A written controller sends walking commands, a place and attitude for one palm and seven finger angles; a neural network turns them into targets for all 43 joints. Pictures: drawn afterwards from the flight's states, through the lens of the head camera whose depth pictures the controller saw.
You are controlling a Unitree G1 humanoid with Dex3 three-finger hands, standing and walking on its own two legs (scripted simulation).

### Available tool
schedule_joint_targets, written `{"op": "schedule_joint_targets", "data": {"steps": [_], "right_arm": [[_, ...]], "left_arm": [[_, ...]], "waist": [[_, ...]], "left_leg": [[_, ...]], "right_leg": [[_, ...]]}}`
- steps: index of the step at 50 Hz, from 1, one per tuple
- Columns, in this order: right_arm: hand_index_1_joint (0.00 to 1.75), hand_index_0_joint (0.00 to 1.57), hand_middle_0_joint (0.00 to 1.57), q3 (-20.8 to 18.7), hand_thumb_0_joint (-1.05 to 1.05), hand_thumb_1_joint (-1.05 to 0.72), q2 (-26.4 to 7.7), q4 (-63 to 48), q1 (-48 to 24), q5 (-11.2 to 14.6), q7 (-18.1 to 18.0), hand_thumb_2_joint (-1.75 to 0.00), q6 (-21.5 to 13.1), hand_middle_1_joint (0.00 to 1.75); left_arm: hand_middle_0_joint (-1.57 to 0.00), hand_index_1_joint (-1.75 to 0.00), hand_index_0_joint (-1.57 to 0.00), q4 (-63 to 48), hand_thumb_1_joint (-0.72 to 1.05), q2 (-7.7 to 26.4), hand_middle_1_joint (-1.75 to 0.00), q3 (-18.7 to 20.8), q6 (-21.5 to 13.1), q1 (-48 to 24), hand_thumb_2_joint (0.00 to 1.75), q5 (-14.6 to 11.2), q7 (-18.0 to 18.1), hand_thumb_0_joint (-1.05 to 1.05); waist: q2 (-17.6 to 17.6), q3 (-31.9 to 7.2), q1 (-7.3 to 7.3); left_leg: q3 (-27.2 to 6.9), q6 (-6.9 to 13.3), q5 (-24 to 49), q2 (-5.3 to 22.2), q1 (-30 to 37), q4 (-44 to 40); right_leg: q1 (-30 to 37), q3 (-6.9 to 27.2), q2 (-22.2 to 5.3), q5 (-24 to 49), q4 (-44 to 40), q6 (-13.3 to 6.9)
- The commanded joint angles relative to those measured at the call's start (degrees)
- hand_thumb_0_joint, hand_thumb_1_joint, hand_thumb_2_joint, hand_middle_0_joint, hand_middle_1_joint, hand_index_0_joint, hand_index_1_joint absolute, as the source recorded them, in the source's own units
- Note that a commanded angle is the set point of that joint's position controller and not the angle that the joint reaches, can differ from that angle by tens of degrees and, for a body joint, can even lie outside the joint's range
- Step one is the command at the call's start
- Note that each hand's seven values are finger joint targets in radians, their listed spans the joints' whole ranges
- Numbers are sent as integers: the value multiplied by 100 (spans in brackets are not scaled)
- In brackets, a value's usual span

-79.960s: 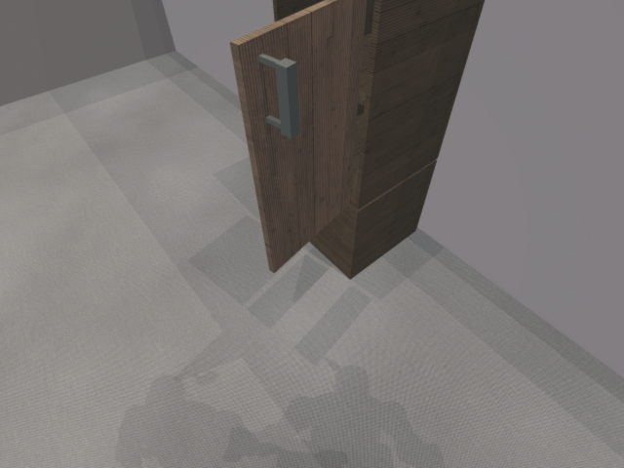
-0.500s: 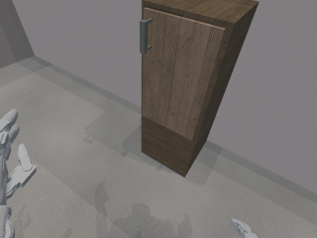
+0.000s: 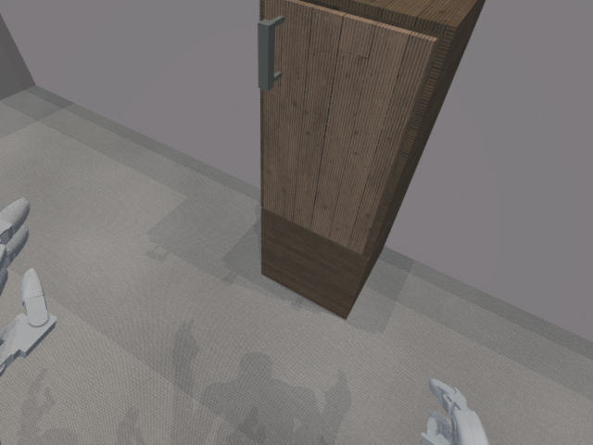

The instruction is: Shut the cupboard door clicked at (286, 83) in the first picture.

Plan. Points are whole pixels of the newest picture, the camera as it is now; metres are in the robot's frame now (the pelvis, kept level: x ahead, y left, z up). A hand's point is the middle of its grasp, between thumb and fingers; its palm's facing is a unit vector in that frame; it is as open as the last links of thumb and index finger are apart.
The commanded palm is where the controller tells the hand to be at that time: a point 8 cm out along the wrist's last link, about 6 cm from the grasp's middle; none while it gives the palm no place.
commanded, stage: stop stepping back and stand still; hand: left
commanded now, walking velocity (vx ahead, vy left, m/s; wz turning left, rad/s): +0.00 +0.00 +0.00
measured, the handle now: (272, 53) +0.78 +0.12 +0.16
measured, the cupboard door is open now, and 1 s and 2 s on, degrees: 0 0 0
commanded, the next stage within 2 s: let the arm hang, fingers relaxed in 0.32 s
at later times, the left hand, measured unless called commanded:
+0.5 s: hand (64, 354) +0.19 +0.28 +0.07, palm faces +0.27 -0.84 -0.47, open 7.4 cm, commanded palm none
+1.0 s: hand out of the picture -0.11 +0.17 -0.17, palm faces +0.06 -0.98 -0.18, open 7.3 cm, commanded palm none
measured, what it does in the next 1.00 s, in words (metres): stands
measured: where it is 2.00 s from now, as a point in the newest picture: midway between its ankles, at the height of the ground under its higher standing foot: outside the picture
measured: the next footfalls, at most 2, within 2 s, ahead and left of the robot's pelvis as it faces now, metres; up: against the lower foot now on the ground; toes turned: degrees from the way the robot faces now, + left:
none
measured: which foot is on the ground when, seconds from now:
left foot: down 0.00-1.00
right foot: down 0.00-1.00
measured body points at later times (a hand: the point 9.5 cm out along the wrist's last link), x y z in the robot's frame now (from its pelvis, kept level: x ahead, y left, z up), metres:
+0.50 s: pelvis -0.02 +0.01 +0.00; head -0.02 +0.01 +0.45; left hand +0.17 +0.32 +0.10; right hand +0.15 -0.23 -0.09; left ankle +0.00 +0.09 -0.74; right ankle -0.01 -0.13 -0.74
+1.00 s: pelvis -0.04 -0.01 +0.00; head -0.03 +0.00 +0.45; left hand -0.11 +0.22 -0.16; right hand -0.07 -0.24 -0.15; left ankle +0.00 +0.09 -0.74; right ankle -0.01 -0.13 -0.74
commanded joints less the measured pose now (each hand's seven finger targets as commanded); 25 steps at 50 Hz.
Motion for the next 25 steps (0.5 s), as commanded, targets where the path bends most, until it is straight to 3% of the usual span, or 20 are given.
{"op": "schedule_joint_targets", "data": {"steps": [1,2,4,9,11,12,13,16,17,18,20,21,22,23,25], "right_arm": [[30,20,20,-350,0,-90,-806,-946,-506,25,-139,-90,-350,30],[30,20,20,-364,0,-90,-820,-917,-455,21,-143,-90,-339,30],[30,20,20,-361,0,-90,-811,-932,-452,50,-133,-90,-278,30],[30,20,20,-366,0,-90,-862,-966,-486,76,-113,-90,-227,30],[30,20,20,-375,0,-90,-886,-994,-501,77,-108,-90,-232,30],[30,20,20,-387,0,-90,-903,-999,-535,62,-111,-90,-252,30],[30,20,20,-364,0,-90,-874,-1035,-540,61,-114,-90,-263,30],[30,20,20,-373,0,-90,-894,-1065,-549,31,-124,-90,-314,30],[30,20,20,-369,0,-90,-911,-1056,-552,9,-131,-90,-337,30],[30,20,20,-351,0,-90,-852,-1075,-548,8,-136,-90,-345,30],[30,20,20,-352,0,-90,-866,-1062,-536,-2,-136,-90,-355,30],[30,20,20,-593,0,-90,-1867,395,-925,9,381,-90,-651,30],[30,20,20,-625,0,-90,-1607,593,-330,-53,386,-90,-350,30],[30,20,20,-608,0,-90,-1619,449,-174,-55,366,-90,-225,30],[30,20,20,-528,0,-90,-1642,511,-246,-110,349,-90,-84,30]], "left_arm": [[-20,-30,-20,-1388,90,1231,-30,1006,-508,-499,90,-48,225,0],[-20,-30,-20,-1216,90,1315,-30,1133,-504,-472,90,-40,220,0],[-20,-30,-20,-816,90,1002,-30,897,-454,-497,90,-64,187,0],[-20,-30,-20,-326,90,772,-30,617,-371,-623,90,-51,96,0],[-20,-30,-20,-442,90,738,-30,516,-354,-735,90,-32,80,0],[-20,-30,-20,-639,90,932,-30,649,-380,-795,90,-6,80,0],[-20,-30,-20,-741,90,798,-30,510,-394,-831,90,-3,77,0],[-20,-30,-20,-1203,90,1003,-30,660,-446,-843,90,18,128,0],[-20,-30,-20,-1319,90,1245,-30,862,-463,-816,90,26,148,0],[-20,-30,-20,-1342,90,1087,-30,760,-482,-707,90,15,150,0],[-20,-30,-20,-1353,90,1133,-30,850,-500,-584,90,0,177,0],[-20,-30,-20,3563,90,69,-30,-1768,399,-559,90,492,-625,0],[-20,-30,-20,3771,90,-38,-30,-1537,866,-581,90,463,-702,0],[-20,-30,-20,3636,90,-3,-30,-1540,1007,-648,90,416,-694,0],[-20,-30,-20,4076,90,-47,-30,-1624,991,-1004,90,429,-704,0]], "waist": [[834,-910,-8],[863,-839,2],[627,-614,-33],[441,-276,-18],[421,-327,-16],[551,-413,3],[558,-441,-9],[684,-712,16],[784,-758,27],[756,-781,20],[843,-836,22],[538,40,-173],[589,-607,-159],[796,-577,-196],[496,-577,-146]], "left_leg": [[-569,-133,1812,500,-98,-765],[-553,-139,1664,495,-204,-820],[-533,-174,1365,474,-317,-894],[-603,-151,696,490,-626,-1244],[-594,-133,536,453,-631,-1282],[-593,-121,504,437,-615,-1318],[-636,-124,501,435,-646,-1347],[-641,-105,688,394,-532,-1282],[-656,-111,738,392,-524,-1278],[-650,-110,840,390,-507,-1228],[-640,-112,947,375,-499,-1154],[-656,-152,2137,336,-526,-27],[-573,-277,2722,476,207,-88],[-596,-267,2704,549,365,-143],[-1025,17,2396,798,-147,-523]], "right_leg": [[933,431,-200,2029,-39,-103],[955,412,-212,1955,-78,-103],[853,462,-206,1733,-229,-107],[726,326,-142,1131,-455,-35],[742,317,-138,1072,-506,-29],[811,295,-138,1109,-497,-20],[856,263,-140,1066,-470,-24],[1043,266,-117,1288,-401,-27],[1059,246,-129,1306,-381,-23],[1096,231,-150,1364,-371,-35],[1152,293,-160,1494,-368,-53],[-211,63,-694,1876,173,-159],[-365,443,-719,1708,-127,-242],[-531,262,-604,1116,-47,-243],[-414,26,-287,167,494,-168]]}}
